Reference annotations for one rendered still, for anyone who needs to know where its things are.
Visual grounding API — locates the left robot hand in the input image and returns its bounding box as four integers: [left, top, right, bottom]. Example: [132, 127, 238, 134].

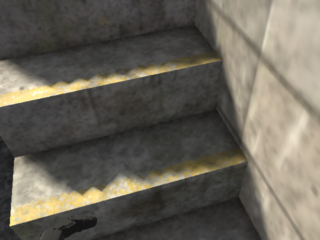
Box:
[39, 215, 97, 240]

